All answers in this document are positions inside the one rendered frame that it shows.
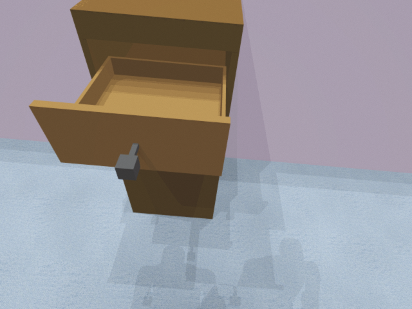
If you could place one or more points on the drawer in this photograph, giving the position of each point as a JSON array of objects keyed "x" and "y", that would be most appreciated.
[{"x": 175, "y": 111}]

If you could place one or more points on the cabinet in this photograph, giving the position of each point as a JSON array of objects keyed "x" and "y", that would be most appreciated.
[{"x": 191, "y": 31}]

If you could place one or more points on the handle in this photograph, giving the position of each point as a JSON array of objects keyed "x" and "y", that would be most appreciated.
[{"x": 128, "y": 165}]

